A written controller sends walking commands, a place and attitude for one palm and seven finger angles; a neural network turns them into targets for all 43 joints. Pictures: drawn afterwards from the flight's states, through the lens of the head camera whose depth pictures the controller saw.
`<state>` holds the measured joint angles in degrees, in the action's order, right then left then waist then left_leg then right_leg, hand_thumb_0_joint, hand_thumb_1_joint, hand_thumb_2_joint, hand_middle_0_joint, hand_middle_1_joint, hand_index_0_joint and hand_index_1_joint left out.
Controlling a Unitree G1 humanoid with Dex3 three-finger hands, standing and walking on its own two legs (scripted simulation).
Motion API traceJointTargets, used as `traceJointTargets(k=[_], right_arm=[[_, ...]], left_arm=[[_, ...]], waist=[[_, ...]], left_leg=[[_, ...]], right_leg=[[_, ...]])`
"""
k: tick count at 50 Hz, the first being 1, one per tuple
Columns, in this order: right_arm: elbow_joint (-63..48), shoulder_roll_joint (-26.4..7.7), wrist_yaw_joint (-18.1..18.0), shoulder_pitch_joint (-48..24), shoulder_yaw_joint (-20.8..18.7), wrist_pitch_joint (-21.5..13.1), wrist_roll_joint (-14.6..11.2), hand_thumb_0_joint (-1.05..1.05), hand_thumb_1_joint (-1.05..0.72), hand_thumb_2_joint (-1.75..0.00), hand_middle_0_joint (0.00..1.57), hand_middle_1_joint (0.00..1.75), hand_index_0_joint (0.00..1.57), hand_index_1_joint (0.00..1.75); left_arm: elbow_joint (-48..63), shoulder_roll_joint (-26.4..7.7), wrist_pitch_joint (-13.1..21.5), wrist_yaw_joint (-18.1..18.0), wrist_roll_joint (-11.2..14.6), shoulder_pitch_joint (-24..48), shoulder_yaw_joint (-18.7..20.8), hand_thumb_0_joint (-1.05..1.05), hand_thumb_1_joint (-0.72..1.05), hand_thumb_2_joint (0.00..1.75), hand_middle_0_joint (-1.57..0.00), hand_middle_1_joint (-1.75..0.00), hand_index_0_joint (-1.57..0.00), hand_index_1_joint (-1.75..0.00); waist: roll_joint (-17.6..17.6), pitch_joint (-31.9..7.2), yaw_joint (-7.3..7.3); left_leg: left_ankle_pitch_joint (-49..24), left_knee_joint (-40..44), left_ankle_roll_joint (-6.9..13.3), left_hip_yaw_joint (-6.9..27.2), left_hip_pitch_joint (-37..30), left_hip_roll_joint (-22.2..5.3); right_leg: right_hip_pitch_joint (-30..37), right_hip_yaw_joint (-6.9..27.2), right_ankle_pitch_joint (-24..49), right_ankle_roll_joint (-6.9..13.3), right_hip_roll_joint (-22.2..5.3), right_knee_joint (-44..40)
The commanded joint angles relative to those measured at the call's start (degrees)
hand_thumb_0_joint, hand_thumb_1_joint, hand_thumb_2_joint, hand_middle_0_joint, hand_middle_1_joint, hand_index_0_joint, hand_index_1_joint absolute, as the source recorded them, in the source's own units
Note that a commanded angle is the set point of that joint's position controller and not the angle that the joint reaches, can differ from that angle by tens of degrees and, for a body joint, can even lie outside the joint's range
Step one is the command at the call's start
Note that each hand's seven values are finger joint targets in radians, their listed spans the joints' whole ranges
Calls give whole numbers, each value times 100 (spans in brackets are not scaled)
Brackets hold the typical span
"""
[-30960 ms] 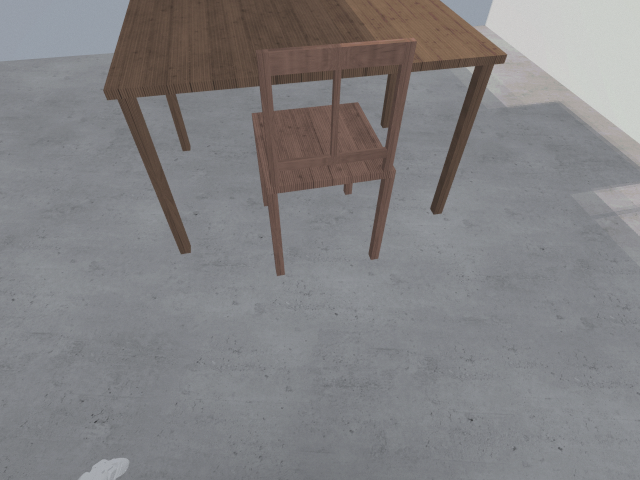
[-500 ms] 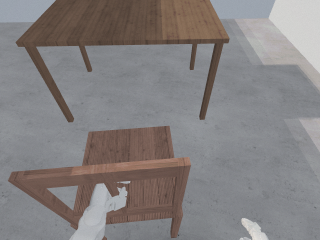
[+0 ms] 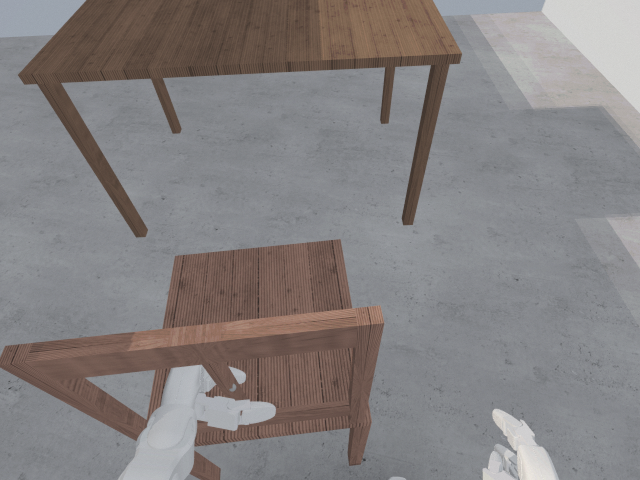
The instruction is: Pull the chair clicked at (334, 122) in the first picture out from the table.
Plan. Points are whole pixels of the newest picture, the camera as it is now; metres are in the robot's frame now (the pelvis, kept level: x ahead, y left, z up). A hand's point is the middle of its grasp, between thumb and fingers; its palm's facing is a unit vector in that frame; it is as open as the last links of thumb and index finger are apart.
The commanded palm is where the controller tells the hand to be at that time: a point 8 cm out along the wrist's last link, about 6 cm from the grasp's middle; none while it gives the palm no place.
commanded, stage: open the thumb and straighten the fingers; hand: left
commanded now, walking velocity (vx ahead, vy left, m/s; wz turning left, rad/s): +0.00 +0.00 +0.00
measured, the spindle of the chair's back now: (233, 391) +0.25 +0.14 -0.08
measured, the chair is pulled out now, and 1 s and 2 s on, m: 0.69 0.69 0.69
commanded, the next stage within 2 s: draw the fingers out of the gap in 0.38 s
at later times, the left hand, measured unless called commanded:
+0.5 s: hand (231, 391) +0.24 +0.13 -0.05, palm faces -0.02 -0.99 -0.16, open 17.3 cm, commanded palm +0.22 +0.19 -0.03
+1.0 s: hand (215, 458) +0.17 +0.14 -0.05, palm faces +0.01 -0.99 -0.17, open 17.5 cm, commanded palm +0.13 +0.19 -0.03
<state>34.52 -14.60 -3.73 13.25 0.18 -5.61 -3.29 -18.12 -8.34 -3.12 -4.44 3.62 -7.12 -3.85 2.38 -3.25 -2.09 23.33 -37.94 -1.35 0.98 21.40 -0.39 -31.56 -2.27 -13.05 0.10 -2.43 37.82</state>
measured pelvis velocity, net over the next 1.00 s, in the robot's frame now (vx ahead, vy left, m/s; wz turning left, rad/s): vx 0.02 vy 0.01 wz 0.04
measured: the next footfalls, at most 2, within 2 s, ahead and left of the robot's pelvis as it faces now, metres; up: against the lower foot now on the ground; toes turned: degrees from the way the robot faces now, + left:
none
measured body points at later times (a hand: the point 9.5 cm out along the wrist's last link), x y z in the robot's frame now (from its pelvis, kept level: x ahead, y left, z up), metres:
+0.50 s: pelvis +0.02 +0.01 -0.02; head +0.07 +0.00 +0.43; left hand +0.24 +0.18 -0.03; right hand +0.20 -0.23 -0.11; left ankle -0.05 +0.14 -0.72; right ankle +0.06 -0.12 -0.72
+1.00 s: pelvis +0.02 +0.01 -0.04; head +0.05 +0.00 +0.41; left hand +0.16 +0.19 -0.03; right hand +0.22 -0.21 -0.10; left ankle -0.04 +0.14 -0.72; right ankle +0.06 -0.12 -0.72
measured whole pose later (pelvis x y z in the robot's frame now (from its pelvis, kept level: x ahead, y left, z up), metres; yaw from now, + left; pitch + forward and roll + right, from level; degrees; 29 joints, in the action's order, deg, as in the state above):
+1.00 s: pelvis +0.02 +0.01 -0.04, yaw +2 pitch +12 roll -1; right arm 25.6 -12.3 -5.6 14.1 1.0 -6.1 -2.3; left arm 15.9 -9.3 -10.5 -4.3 -1.1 -37.6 -9.3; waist 2.5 -9.4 -0.9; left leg 33.4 -55.4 -0.6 3.6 34.1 0.6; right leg -42.8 -4.4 -22.6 -0.8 -4.1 53.5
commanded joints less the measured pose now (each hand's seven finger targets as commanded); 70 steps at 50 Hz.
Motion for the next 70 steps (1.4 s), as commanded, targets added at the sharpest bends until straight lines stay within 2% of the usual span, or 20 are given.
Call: traceJointTargets(k=[1,8,12,19,22,23,24,25,27,31,32,35,37,41,42,57,63,68,69,70], right_arm=[[-994,-653,-56,-373,-235,-441,48,0,-90,-90,20,30,20,30],[-1120,-662,-79,-264,-213,-447,102,0,-90,-90,20,30,20,30],[-1237,-641,-97,-251,-191,-422,121,0,-90,-90,20,30,20,30],[-1279,-670,-152,-165,-181,-488,132,0,-90,-90,20,30,20,30],[-1308,-699,-154,-135,-191,-478,145,0,-90,-90,20,30,20,30],[-1325,-686,-152,-114,-189,-462,155,0,-90,-90,20,30,20,30],[-1303,-660,-161,-119,-230,-392,148,0,-90,-90,20,30,20,30],[-1408,-622,-141,-160,-201,-349,149,0,-90,-90,20,30,20,30],[-1515,-568,-130,-238,-224,-281,131,0,-90,-90,20,30,20,30],[-1690,-502,-114,-276,-204,-260,109,0,-90,-90,20,30,20,30],[-1683,-519,-135,-265,-215,-266,112,0,-90,-90,20,30,20,30],[-1710,-516,-167,-192,-210,-350,120,0,-90,-90,20,30,20,30],[-1674,-543,-206,-161,-238,-403,131,0,-90,-90,20,30,20,30],[-1710,-520,-231,-138,-236,-462,136,0,-90,-90,20,30,20,30],[-1722,-521,-229,-146,-247,-467,136,0,-90,-90,20,30,20,30],[-2055,-383,-294,-376,-259,-286,84,0,-90,-90,20,30,20,30],[-2155,-335,-300,-346,-299,-342,51,0,-90,-90,20,30,20,30],[-2176,-330,-321,-337,-334,-377,49,0,-90,-90,20,30,20,30],[-2128,-272,-306,-316,-328,-511,33,0,-90,-90,20,30,20,30],[-1977,-304,-304,-309,-363,-577,31,0,-90,-90,20,30,20,30]], left_arm=[[1497,-234,81,66,18,616,27,0,-55,20,-27,-80,-27,-80],[2117,-621,-124,-32,-157,69,315,0,-55,20,-10,-29,-10,-29],[2521,-453,-236,-11,-217,-18,82,0,-55,20,0,0,0,0],[2965,-264,-399,48,-153,-285,-200,0,-55,20,0,0,0,0],[3017,-270,-493,-4,-211,-486,-229,0,-55,20,0,0,0,0],[3010,-290,-529,-26,-239,-560,-204,0,-55,20,0,0,0,0],[2754,-799,-575,-61,-246,-1030,453,0,-55,20,0,0,0,0],[2890,-522,-612,-23,-267,-1376,179,0,-55,20,0,0,0,0],[3131,-601,-659,-41,-301,-1679,272,0,-55,20,0,0,0,0],[3856,-340,-681,-52,-315,-2144,-136,0,-55,20,0,0,0,0],[3965,-461,-659,-64,-301,-2153,-41,0,-55,20,0,0,0,0],[4239,-255,-548,-30,-284,-2417,-331,0,-55,20,0,0,0,0],[4343,-362,-447,-19,-289,-2487,-285,0,-55,20,0,0,0,0],[4447,-334,-315,16,-397,-2797,-405,0,-55,20,0,0,0,0],[4535,-399,-308,0,-439,-2833,-367,0,-55,20,0,0,0,0],[4876,-498,-535,60,-443,-4103,-252,0,-55,20,0,0,0,0],[5351,-463,-312,101,-498,-4615,-406,0,-55,20,0,0,0,0],[5365,-398,-188,142,-530,-4951,-498,0,-55,20,0,0,0,0],[5892,35,423,187,171,-4528,-387,0,-55,20,0,0,0,0],[5687,-300,721,197,165,-4614,-136,0,-55,20,0,0,0,0]], waist=[[-589,-1235,-12],[-438,-1267,11],[-234,-1277,-32],[-158,-1560,-124],[-347,-1512,-121],[-375,-1537,-98],[-471,-1495,70],[-519,-1535,110],[-354,-1511,188],[-137,-1430,71],[-92,-1407,42],[-224,-1327,-59],[-230,-1303,-86],[-329,-1326,-80],[-43,-1307,-43],[-394,-1017,96],[-41,-1097,122],[-339,-1015,77],[-557,-841,52],[-461,-968,109]], left_leg=[[-771,389,191,-163,847,43],[-1134,26,157,-145,1066,63],[-1182,-123,169,-111,1069,75],[-1652,-370,150,5,870,48],[-1798,-419,142,62,931,35],[-1783,-433,137,45,961,43],[-1724,-407,112,29,1150,53],[-1654,-397,122,-25,1219,78],[-1669,-381,108,-33,1303,90],[-1661,-508,125,-36,1243,74],[-1683,-533,125,1,1280,72],[-1632,-647,141,51,1279,72],[-1615,-737,152,83,1300,82],[-1451,-826,146,115,1409,112],[-1501,-830,133,122,1410,131],[-607,-959,190,86,2045,179],[-614,-1070,182,77,1977,183],[-482,-1171,197,102,2178,199],[-384,-1301,148,118,2332,240],[-346,-1362,147,114,2354,237]], right_leg=[[1501,-19,293,-1,-83,-224],[1331,-48,811,51,-111,163],[1146,-89,791,71,-103,274],[995,-238,1135,67,-105,512],[923,-300,1246,83,-94,584],[934,-295,1236,69,-101,613],[1035,-281,1212,87,-93,645],[1120,-256,1229,85,-102,640],[1189,-249,1267,136,-114,674],[963,-241,1125,116,-106,690],[914,-260,1105,134,-91,712],[687,-317,998,97,-74,768],[540,-332,938,100,-55,817],[378,-353,663,83,-54,936],[314,-345,631,114,-51,965],[269,-203,-147,114,-36,909],[25,-221,-257,124,-23,1026],[-133,-246,-398,119,2,1090],[-360,-357,-464,84,35,1117],[-360,-317,-542,101,53,1189]])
